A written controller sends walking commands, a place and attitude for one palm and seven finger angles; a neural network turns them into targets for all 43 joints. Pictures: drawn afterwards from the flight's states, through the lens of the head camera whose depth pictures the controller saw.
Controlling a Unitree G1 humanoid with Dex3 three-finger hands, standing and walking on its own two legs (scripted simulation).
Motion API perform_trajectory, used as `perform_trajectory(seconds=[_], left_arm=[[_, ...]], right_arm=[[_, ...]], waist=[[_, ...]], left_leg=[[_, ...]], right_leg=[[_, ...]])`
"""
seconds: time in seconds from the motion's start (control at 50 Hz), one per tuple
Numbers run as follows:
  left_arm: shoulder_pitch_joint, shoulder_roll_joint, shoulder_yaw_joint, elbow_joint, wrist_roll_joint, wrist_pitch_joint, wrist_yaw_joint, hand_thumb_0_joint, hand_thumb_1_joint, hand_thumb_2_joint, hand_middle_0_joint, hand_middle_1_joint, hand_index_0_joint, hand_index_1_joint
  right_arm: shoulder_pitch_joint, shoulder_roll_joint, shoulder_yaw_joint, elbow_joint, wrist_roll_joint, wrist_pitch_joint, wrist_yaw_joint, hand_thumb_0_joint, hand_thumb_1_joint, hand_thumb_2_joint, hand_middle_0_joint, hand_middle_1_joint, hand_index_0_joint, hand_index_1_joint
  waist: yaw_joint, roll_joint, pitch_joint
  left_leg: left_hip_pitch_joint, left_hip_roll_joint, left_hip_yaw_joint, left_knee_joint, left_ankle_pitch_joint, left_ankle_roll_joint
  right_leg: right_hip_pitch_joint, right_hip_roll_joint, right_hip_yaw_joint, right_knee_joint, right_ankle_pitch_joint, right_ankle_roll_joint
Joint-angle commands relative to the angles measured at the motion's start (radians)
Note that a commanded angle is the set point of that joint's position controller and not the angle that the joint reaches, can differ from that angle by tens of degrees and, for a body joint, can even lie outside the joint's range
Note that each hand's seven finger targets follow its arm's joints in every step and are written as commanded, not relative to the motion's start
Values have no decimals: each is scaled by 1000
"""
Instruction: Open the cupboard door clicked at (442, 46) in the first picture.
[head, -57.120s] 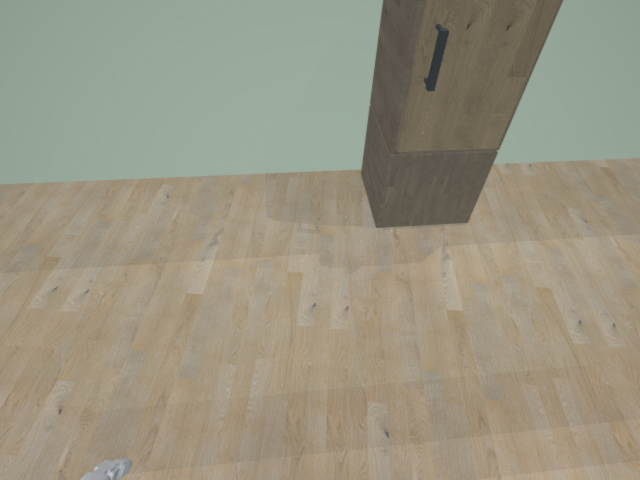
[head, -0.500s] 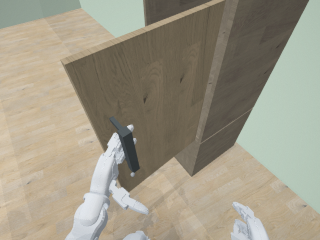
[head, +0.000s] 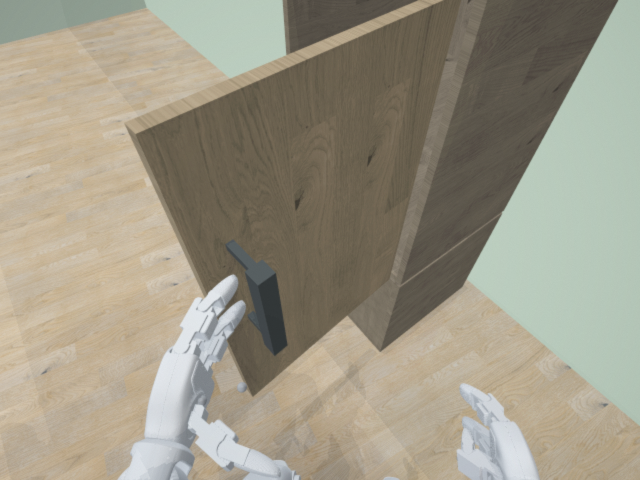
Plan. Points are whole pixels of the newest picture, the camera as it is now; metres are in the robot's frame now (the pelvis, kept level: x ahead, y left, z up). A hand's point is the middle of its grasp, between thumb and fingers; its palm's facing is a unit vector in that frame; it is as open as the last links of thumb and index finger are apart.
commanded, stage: slide the hand sideways off the handle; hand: left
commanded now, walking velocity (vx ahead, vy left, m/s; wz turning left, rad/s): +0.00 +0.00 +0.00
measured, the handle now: (257, 301) +0.31 +0.10 +0.07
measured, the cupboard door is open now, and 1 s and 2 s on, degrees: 95 95 95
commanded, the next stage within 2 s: draw the hand back to the body in 0.50 s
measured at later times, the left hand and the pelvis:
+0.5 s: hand (193, 428) +0.17 +0.14 +0.06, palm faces -0.06 -1.00 -0.04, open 16.3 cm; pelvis +0.00 -0.01 -0.01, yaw +0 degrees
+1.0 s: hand (146, 409) +0.18 +0.17 +0.11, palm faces -0.03 -1.00 -0.08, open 16.3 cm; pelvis +0.00 -0.01 +0.01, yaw +1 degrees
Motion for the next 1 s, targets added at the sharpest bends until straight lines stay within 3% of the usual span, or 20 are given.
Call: perform_trajectory(seconds=[0.0,0.08,0.14,0.28,0.3,0.36,0.4,0.46,0.54,0.6,0.62,0.64,0.66,0.72,0.76,0.78,0.86,0.98], left_arm=[[45,36,40,-243,-3,-59,-18,0,-500,300,-150,-300,-150,-300],[98,79,101,-272,-22,-52,-44,0,-500,300,-150,-300,-150,-300],[112,88,119,-322,-46,-74,-67,0,-500,300,-150,-300,-150,-300],[144,115,162,-311,-104,-110,-142,0,-500,300,-150,-300,-150,-300],[152,111,162,-309,-113,-106,-152,0,-500,300,-150,-300,-150,-300],[200,170,246,-273,-131,-83,-174,0,-500,300,-150,-300,-150,-300],[203,185,276,-262,-143,-72,-188,0,-500,300,-150,-300,-150,-300],[185,176,277,-297,-163,-76,-198,0,-500,300,-150,-300,-150,-300],[160,149,245,-316,-184,-104,-213,0,-500,300,-150,-300,-150,-300],[132,179,253,-308,-178,-105,-216,0,-500,300,-150,-300,-150,-300],[135,210,284,-323,-176,-100,-210,0,-500,300,-150,-300,-150,-300],[120,224,294,-334,-174,-92,-206,0,-500,300,-150,-300,-150,-300],[130,264,343,-333,-174,-80,-197,0,-500,300,-150,-300,-150,-300],[147,231,336,-340,-183,-39,-190,0,-500,300,-150,-300,-150,-300],[164,236,367,-305,-200,-2,-191,0,-500,300,-150,-300,-150,-300],[146,228,351,-313,-205,8,-197,0,-500,300,-150,-300,-150,-300],[109,243,362,-310,-224,40,-217,0,-500,300,-150,-300,-150,-300],[100,286,418,-346,-238,62,-237,0,-500,300,-150,-300,-150,-300]], right_arm=[[-48,-113,-64,-180,6,-57,-8,0,-900,-900,200,300,200,300],[-51,-112,-68,-187,8,-49,-15,0,-900,-900,200,300,200,300],[-54,-107,-68,-190,12,-52,-22,0,-900,-900,200,300,200,300],[-58,-115,-73,-175,19,-68,-40,0,-900,-900,200,300,200,300],[-55,-114,-74,-175,20,-69,-41,0,-900,-900,200,300,200,300],[-62,-116,-82,-172,24,-64,-50,0,-900,-900,200,300,200,300],[-71,-114,-84,-173,28,-59,-56,0,-900,-900,200,300,200,300],[-82,-113,-80,-178,30,-64,-62,0,-900,-900,200,300,200,300],[-76,-116,-76,-172,30,-85,-64,0,-900,-900,200,300,200,300],[-69,-122,-77,-164,30,-95,-64,0,-900,-900,200,300,200,300],[-72,-123,-77,-165,31,-95,-67,0,-900,-900,200,300,200,300],[-69,-122,-74,-166,32,-95,-68,0,-900,-900,200,300,200,300],[-74,-120,-77,-162,33,-91,-72,0,-900,-900,200,300,200,300],[-85,-110,-69,-171,43,-88,-76,0,-900,-900,200,300,200,300],[-92,-110,-67,-168,49,-84,-79,0,-900,-900,200,300,200,300],[-96,-115,-62,-169,51,-85,-82,0,-900,-900,200,300,200,300],[-97,-125,-52,-154,54,-104,-89,0,-900,-900,200,300,200,300],[-94,-128,-48,-136,56,-139,-89,0,-900,-900,200,300,200,300]], waist=[[-5,-56,-168],[5,-77,-176],[4,-26,-175],[-8,2,-154],[-11,1,-155],[8,-55,-178],[8,-58,-154],[10,-12,-156],[-5,0,-155],[-15,-18,-142],[-1,8,-149],[-4,-3,-155],[13,2,-167],[19,26,-154],[19,-22,-133],[9,-19,-113],[0,-18,-73],[15,-11,-75]], left_leg=[[160,11,-114,-161,263,-46],[128,3,-100,-142,272,-42],[126,1,-97,-127,274,-44],[90,-3,-101,-97,228,-44],[88,-4,-100,-92,229,-43],[58,-7,-97,-83,241,-42],[44,-7,-90,-83,220,-43],[50,-11,-90,-79,224,-41],[60,-9,-98,-74,208,-42],[48,-4,-104,-70,173,-39],[51,-5,-100,-78,168,-39],[61,-5,-101,-87,163,-37],[60,-4,-99,-94,167,-37],[102,-5,-96,-133,169,-37],[99,-2,-99,-147,160,-35],[108,-1,-97,-153,155,-34],[134,1,-102,-180,150,-32],[203,3,-108,-230,212,-32]], right_leg=[[36,16,37,-105,268,-1],[66,17,49,-103,305,1],[48,18,49,-94,303,1],[8,22,58,-94,256,3],[9,21,62,-97,264,5],[54,21,76,-105,284,7],[50,17,84,-115,268,11],[55,17,89,-119,263,9],[17,18,83,-117,236,11],[-4,19,90,-130,184,12],[11,16,100,-140,166,9],[21,16,102,-151,155,10],[49,15,111,-159,147,7],[76,15,95,-181,153,8],[97,16,96,-210,142,14],[92,14,95,-222,139,17],[111,11,101,-265,125,20],[167,14,80,-287,219,19]])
